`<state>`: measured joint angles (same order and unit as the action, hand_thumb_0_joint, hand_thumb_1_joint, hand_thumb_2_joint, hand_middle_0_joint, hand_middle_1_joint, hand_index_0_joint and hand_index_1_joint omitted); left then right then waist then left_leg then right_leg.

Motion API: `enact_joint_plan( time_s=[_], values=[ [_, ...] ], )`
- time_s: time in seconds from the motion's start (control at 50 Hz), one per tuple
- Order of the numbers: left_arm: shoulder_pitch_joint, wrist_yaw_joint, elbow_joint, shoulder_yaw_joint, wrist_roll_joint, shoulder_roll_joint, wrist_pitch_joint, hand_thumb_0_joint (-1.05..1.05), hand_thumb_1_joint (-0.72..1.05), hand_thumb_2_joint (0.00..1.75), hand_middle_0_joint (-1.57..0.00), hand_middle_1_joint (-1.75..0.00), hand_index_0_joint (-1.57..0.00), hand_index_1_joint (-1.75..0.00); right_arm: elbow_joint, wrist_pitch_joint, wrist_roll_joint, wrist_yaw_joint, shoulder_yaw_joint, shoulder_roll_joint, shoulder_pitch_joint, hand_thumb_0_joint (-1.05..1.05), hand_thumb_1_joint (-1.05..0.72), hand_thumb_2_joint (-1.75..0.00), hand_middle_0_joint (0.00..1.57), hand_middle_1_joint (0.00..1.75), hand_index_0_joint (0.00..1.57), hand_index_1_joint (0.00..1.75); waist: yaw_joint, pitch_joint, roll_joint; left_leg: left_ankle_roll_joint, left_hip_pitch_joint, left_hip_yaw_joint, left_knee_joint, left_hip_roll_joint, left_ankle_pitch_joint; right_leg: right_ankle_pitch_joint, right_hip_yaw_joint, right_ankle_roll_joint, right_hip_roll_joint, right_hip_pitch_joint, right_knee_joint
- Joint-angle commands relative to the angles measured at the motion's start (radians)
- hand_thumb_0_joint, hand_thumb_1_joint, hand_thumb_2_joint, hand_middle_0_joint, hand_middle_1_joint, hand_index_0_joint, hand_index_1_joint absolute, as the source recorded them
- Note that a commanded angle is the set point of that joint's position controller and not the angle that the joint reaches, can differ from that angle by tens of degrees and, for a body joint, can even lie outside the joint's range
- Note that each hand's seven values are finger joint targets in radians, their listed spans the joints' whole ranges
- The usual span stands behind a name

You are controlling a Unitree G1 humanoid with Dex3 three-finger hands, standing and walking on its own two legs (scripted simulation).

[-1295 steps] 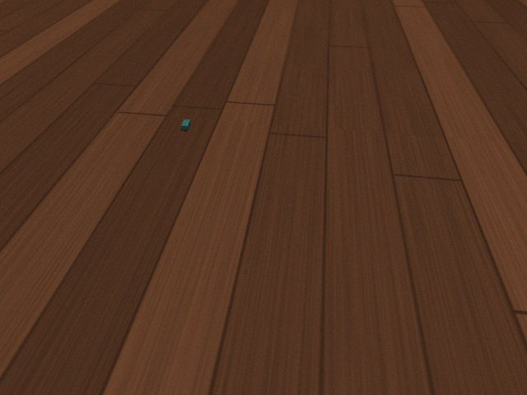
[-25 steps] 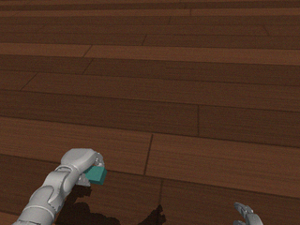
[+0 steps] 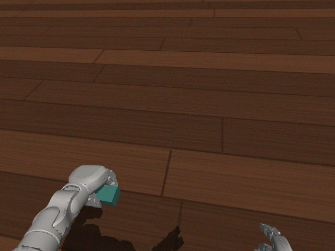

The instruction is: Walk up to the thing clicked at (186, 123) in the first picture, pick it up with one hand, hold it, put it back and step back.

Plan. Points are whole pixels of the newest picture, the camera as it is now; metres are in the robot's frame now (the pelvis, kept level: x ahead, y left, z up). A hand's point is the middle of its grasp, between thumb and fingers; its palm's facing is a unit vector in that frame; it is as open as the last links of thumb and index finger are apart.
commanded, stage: hold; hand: left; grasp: from above
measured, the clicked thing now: (103, 194) +0.30 +0.20 -0.06
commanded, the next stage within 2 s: crouch in 0.24 s
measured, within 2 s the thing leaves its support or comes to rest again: neither
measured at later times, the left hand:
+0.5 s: hand (93, 190) +0.30 +0.22 -0.03, palm faces -0.46 -0.01 -0.89, open 7.2 cm
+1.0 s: hand (110, 206) +0.34 +0.24 -0.24, palm faces -0.41 +0.11 -0.91, open 7.2 cm
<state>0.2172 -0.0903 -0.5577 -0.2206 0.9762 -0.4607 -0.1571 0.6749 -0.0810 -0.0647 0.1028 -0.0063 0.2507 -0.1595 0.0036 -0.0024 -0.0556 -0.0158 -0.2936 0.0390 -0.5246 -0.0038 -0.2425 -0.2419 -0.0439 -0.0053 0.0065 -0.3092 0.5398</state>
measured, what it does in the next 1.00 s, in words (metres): lowers itself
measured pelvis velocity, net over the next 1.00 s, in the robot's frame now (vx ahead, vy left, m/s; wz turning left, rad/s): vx -0.04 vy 0.01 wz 0.02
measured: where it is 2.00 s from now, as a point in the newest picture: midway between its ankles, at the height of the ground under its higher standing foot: outside the picture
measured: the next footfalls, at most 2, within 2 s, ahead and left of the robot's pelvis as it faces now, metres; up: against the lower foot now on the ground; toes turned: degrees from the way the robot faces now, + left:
none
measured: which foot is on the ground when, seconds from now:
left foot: down 0.00-1.00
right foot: down 0.00-1.00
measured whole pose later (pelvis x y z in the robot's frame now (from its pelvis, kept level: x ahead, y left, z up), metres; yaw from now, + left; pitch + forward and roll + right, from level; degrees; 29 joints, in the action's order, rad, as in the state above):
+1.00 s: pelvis -0.04 +0.01 -0.14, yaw +1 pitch +24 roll -2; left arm 0.60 0.32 -1.10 -0.16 1.24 -0.46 -0.21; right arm 0.70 -0.09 0.02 0.03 -0.07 0.27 -0.20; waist -0.09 0.17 -0.03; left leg -0.02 -1.29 -0.01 -1.39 0.00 -0.52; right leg -0.51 0.01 -0.01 0.01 -1.27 1.35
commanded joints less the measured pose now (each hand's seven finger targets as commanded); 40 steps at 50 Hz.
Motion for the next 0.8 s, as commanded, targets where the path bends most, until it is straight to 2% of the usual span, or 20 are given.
enact_joint_plan(
  time_s=[0.0, 0.02, 0.06, 0.12, 0.14, 0.18, 0.22, 0.28, 0.3, 0.32, 0.34, 0.42, 0.44, 0.5, 0.58, 0.62, 0.68, 0.7, 0.72, 0.78],
  values=[
    [0.302, 0.047, 0.161, 0.139, -0.006, -0.218, 0.002, 0.0, 0.73, 0.27, -1.06, -0.27, -1.1, -0.23, -0.134, 0.031, -0.001, 0.005, -0.044, 0.125, 0.082, 0.0, -0.91, -0.9, 0.2, 0.3, 0.2, 0.3, 0.004, 0.255, 0.046, -0.006, 0.13, -0.012, 0.066, -0.016, 0.167, 0.132, 0.016, 0.018, 0.027, 0.06, -0.096],
    [0.334, 0.047, 0.177, 0.133, -0.011, -0.218, -0.001, 0.0, 0.75, 0.29, -1.06, -0.28, -1.1, -0.24, -0.136, 0.029, 0.0, 0.005, -0.044, 0.126, 0.084, 0.0, -0.91, -0.9, 0.2, 0.3, 0.2, 0.3, -0.004, 0.257, 0.038, -0.004, 0.13, -0.015, 0.068, -0.013, 0.168, 0.131, 0.018, 0.02, 0.03, 0.053, -0.093],
    [0.329, 0.047, 0.145, 0.115, 0.003, -0.199, 0.004, 0.0, 0.75, 0.27, -1.07, -0.27, -1.11, -0.23, -0.134, 0.024, -0.001, 0.005, -0.043, 0.123, 0.083, 0.0, -0.91, -0.9, 0.2, 0.3, 0.2, 0.3, -0.007, 0.243, 0.048, -0.005, 0.127, -0.016, 0.067, -0.014, 0.17, 0.136, 0.02, 0.018, 0.028, 0.047, -0.096],
    [0.306, 0.052, 0.118, 0.142, 0.008, -0.221, 0.007, 0.0, 0.75, 0.29, -1.08, -0.27, -1.11, -0.23, -0.136, 0.017, -0.002, 0.002, -0.046, 0.124, 0.077, 0.0, -0.9, -0.9, 0.2, 0.3, 0.2, 0.3, 0.006, 0.242, 0.028, -0.002, 0.12, -0.015, 0.072, -0.015, 0.18, 0.14, 0.021, 0.022, 0.029, 0.059, -0.094],
    [0.33, 0.048, 0.134, 0.118, -0.001, -0.197, 0.006, 0.0, 0.76, 0.29, -1.07, -0.29, -1.11, -0.25, -0.139, 0.016, -0.002, 0.0, -0.046, 0.126, 0.072, 0.0, -0.91, -0.9, 0.2, 0.3, 0.2, 0.3, -0.005, 0.243, 0.044, -0.003, 0.121, -0.018, 0.073, -0.011, 0.174, 0.137, 0.021, 0.022, 0.031, 0.057, -0.095],
    [0.31, 0.044, 0.108, 0.133, 0.001, -0.215, 0.004, 0.0, 0.77, 0.27, -1.08, -0.27, -1.12, -0.23, -0.139, 0.013, -0.005, 0.0, -0.047, 0.127, 0.075, 0.0, -0.91, -0.9, 0.2, 0.3, 0.2, 0.3, 0.002, 0.223, 0.036, -0.003, 0.107, -0.018, 0.077, -0.013, 0.156, 0.119, 0.022, 0.022, 0.029, 0.059, -0.101],
    [0.295, 0.042, 0.127, 0.15, 0.002, -0.229, -0.003, 0.0, 0.76, 0.28, -1.08, -0.26, -1.12, -0.23, -0.146, 0.011, -0.003, -0.001, -0.051, 0.125, 0.076, 0.0, -0.91, -0.9, 0.2, 0.3, 0.2, 0.3, 0.013, 0.251, 0.031, -0.002, 0.117, -0.018, 0.074, -0.015, 0.174, 0.132, 0.021, 0.023, 0.028, 0.073, -0.098],
    [0.339, 0.036, 0.17, 0.103, -0.008, -0.194, -0.016, 0.0, 0.77, 0.29, -1.09, -0.28, -1.13, -0.24, -0.141, 0.009, -0.002, -0.002, -0.053, 0.127, 0.065, 0.0, -0.91, -0.9, 0.2, 0.3, 0.2, 0.3, -0.01, 0.268, 0.023, -0.002, 0.144, -0.018, 0.07, -0.012, 0.202, 0.164, 0.018, 0.024, 0.03, 0.069, -0.092],
    [0.33, 0.04, 0.149, 0.115, -0.006, -0.203, -0.017, 0.0, 0.77, 0.26, -1.08, -0.27, -1.12, -0.23, -0.137, 0.009, -0.003, -0.001, -0.057, 0.131, 0.058, 0.0, -0.91, -0.9, 0.2, 0.3, 0.2, 0.3, -0.007, 0.268, 0.023, 0.001, 0.146, -0.021, 0.068, -0.008, 0.223, 0.177, 0.022, 0.025, 0.033, 0.066, -0.086],
    [0.335, 0.045, 0.155, 0.137, -0.003, -0.223, -0.019, 0.0, 0.79, 0.18, -1.05, -0.35, -1.13, -0.27, -0.138, 0.008, -0.001, 0.0, -0.058, 0.13, 0.064, 0.0, -0.93, -0.91, 0.2, 0.3, 0.2, 0.3, 0.001, 0.282, 0.013, 0.001, 0.148, -0.021, 0.063, -0.012, 0.235, 0.189, 0.024, 0.024, 0.031, 0.068, -0.085],
    [0.336, 0.051, 0.174, 0.139, -0.005, -0.22, -0.022, 0.0, 0.71, 0.22, -0.97, -0.31, -1.05, -0.25, -0.137, 0.008, -0.001, -0.001, -0.059, 0.132, 0.054, 0.0, -0.89, -0.9, 0.2, 0.3, 0.2, 0.3, -0.001, 0.295, 0.026, 0.001, 0.152, -0.022, 0.06, -0.009, 0.241, 0.193, 0.025, 0.024, 0.033, 0.07, -0.083],
    [0.278, 0.072, 0.114, 0.118, 0.005, -0.181, -0.024, 0.0, 0.75, 0.3, -1.07, -0.31, -1.11, -0.27, -0.139, -0.001, -0.005, -0.004, -0.059, 0.131, 0.05, 0.0, -0.9, -0.9, 0.2, 0.3, 0.2, 0.3, -0.01, 0.259, 0.074, -0.004, 0.121, -0.019, 0.048, -0.013, 0.235, 0.199, 0.027, 0.02, 0.03, 0.055, -0.08],
    [0.274, 0.082, 0.092, 0.132, 0.011, -0.195, -0.027, 0.0, 0.75, 0.3, -1.06, -0.32, -1.1, -0.28, -0.137, -0.004, -0.003, -0.004, -0.057, 0.129, 0.055, 0.0, -0.9, -0.9, 0.2, 0.3, 0.2, 0.3, -0.006, 0.242, 0.075, -0.003, 0.103, -0.02, 0.042, -0.013, 0.233, 0.195, 0.029, 0.02, 0.029, 0.043, -0.076],
    [0.247, 0.113, 0.039, 0.124, 0.033, -0.172, -0.047, 0.0, 0.75, 0.29, -1.07, -0.29, -1.11, -0.26, -0.133, -0.012, 0.001, -0.01, -0.059, 0.126, 0.047, 0.0, -0.9, -0.9, 0.2, 0.3, 0.2, 0.3, -0.014, 0.22, 0.098, -0.003, 0.048, -0.02, 0.005, -0.016, 0.203, 0.171, 0.028, 0.019, 0.025, 0.0, -0.046],
    [0.3, 0.181, -0.038, 0.135, 0.087, -0.181, -0.087, 0.0, 0.73, 0.31, -1.07, -0.29, -1.1, -0.26, -0.121, -0.023, 0.014, -0.024, -0.065, 0.129, 0.032, 0.0, -0.9, -0.9, 0.2, 0.3, 0.2, 0.3, -0.023, 0.244, 0.062, 0.002, -0.062, -0.02, -0.103, -0.019, 0.159, 0.134, 0.032, 0.023, 0.024, -0.117, 0.055],
    [0.398, 0.222, -0.067, 0.125, 0.124, -0.179, -0.102, 0.0, 0.72, 0.29, -1.06, -0.3, -1.09, -0.27, -0.109, -0.025, 0.024, -0.032, -0.075, 0.134, 0.019, 0.0, -0.9, -0.9, 0.2, 0.3, 0.2, 0.3, -0.044, 0.296, 0.046, 0.004, -0.122, -0.018, -0.195, -0.021, 0.149, 0.134, 0.028, 0.022, 0.022, -0.21, 0.136],
    [0.462, 0.295, -0.131, 0.136, 0.179, -0.188, -0.101, 0.0, 0.69, 0.29, -1.05, -0.28, -1.08, -0.25, -0.101, -0.031, 0.044, -0.048, -0.091, 0.144, -0.029, 0.0, -0.91, -0.9, 0.2, 0.3, 0.2, 0.3, -0.06, 0.381, 0.03, 0.002, -0.226, -0.024, -0.334, -0.017, 0.129, 0.109, 0.034, 0.024, 0.025, -0.334, 0.25],
    [0.511, 0.322, -0.147, 0.134, 0.193, -0.19, -0.1, 0.0, 0.68, 0.29, -1.04, -0.28, -1.07, -0.26, -0.096, -0.032, 0.05, -0.053, -0.096, 0.148, -0.043, 0.0, -0.91, -0.9, 0.2, 0.3, 0.2, 0.3, -0.066, 0.406, 0.025, 0.002, -0.264, -0.028, -0.374, -0.014, 0.118, 0.094, 0.036, 0.026, 0.027, -0.383, 0.289],
    [0.507, 0.345, -0.192, 0.122, 0.209, -0.17, -0.096, 0.0, 0.68, 0.27, -1.04, -0.3, -1.07, -0.26, -0.096, -0.033, 0.052, -0.058, -0.097, 0.149, -0.054, 0.0, -0.91, -0.9, 0.2, 0.3, 0.2, 0.3, -0.072, 0.412, 0.022, 0.001, -0.315, -0.027, -0.413, -0.016, 0.088, 0.072, 0.036, 0.028, 0.024, -0.429, 0.325],
    [0.557, 0.4, -0.308, 0.104, 0.226, -0.141, -0.081, 0.0, 0.66, 0.22, -1.02, -0.28, -1.06, -0.24, -0.086, -0.027, 0.059, -0.069, -0.11, 0.167, -0.071, 0.0, -0.91, -0.9, 0.2, 0.3, 0.2, 0.3, -0.09, 0.44, 0.03, 0.0, -0.44, -0.046, -0.51, -0.011, 0.017, 0.001, 0.049, 0.029, 0.03, -0.576, 0.43]
  ],
)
